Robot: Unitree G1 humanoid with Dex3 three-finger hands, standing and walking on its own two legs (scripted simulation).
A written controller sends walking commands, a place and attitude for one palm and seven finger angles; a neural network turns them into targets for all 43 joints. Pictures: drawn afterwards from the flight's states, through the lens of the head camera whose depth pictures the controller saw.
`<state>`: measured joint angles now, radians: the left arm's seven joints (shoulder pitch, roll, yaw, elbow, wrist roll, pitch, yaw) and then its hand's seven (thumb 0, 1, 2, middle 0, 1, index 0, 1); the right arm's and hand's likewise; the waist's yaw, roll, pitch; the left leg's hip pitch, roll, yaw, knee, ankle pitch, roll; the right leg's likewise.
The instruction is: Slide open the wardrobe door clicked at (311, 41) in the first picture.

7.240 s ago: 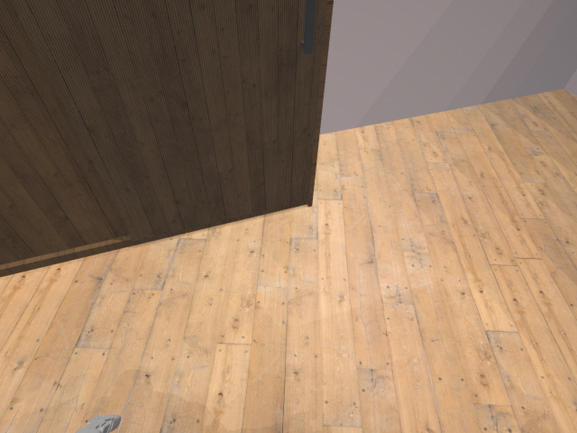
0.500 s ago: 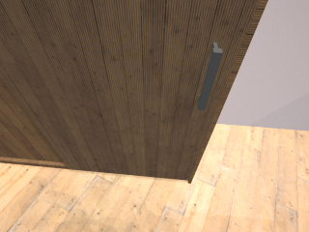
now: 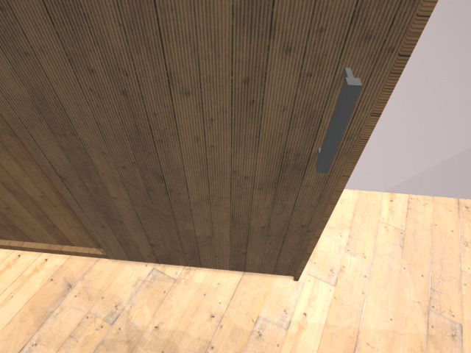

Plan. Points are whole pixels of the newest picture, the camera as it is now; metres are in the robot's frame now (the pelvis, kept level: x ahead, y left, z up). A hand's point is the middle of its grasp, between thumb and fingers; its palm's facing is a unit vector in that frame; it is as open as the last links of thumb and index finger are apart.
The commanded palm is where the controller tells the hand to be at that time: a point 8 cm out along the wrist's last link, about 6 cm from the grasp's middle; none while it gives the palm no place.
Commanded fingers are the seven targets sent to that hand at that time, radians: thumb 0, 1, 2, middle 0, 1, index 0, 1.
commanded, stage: come to a stop and stand still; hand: right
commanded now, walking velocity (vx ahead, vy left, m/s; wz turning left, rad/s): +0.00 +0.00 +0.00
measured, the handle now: (333, 124) +0.51 -0.16 +0.12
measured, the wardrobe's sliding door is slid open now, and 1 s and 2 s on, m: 0.00 0.00 0.00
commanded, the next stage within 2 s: look again from close up in 0.32 s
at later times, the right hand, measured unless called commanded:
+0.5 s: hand out of the picture +0.00 -0.16 -0.17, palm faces +0.03 +0.98 -0.18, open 7.4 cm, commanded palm none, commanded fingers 0.00 -0.90 -0.90 0.20 0.30 0.20 0.30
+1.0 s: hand out of the picture -0.01 -0.16 -0.17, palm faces +0.03 +0.98 -0.18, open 7.4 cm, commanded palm none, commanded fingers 0.00 -0.90 -0.90 0.20 0.30 0.20 0.30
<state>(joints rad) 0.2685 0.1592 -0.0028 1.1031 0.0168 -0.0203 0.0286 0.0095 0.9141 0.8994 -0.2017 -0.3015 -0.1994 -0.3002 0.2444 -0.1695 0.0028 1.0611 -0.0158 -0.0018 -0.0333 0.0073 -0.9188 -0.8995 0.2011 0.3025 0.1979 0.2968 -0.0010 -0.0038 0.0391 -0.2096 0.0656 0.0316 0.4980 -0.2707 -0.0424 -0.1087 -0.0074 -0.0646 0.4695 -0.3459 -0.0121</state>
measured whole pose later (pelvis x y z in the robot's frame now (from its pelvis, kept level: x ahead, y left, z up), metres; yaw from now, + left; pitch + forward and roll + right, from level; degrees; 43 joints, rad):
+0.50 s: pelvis -0.01 +0.01 +0.00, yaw +0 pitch -1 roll +0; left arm 0.26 0.15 -0.01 1.12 0.01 -0.02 0.03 0.00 0.91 0.90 -0.20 -0.30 -0.20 -0.30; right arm 0.27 -0.17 0.01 1.08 -0.02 -0.01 -0.03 0.01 -0.91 -0.90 0.20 0.30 0.20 0.30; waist -0.01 0.01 0.04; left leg -0.20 0.04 0.05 0.46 -0.24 -0.02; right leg -0.11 -0.03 -0.05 0.44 -0.32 0.01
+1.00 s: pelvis -0.01 +0.01 +0.00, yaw +0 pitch -1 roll +0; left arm 0.28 0.14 -0.01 1.13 0.01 -0.03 0.03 0.00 0.91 0.90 -0.20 -0.30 -0.20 -0.30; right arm 0.26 -0.17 0.00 1.09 -0.02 -0.01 -0.03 0.01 -0.91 -0.90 0.20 0.30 0.20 0.30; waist -0.01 0.02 0.04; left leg -0.20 0.05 0.05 0.45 -0.22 -0.02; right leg -0.11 -0.03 -0.05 0.44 -0.30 0.01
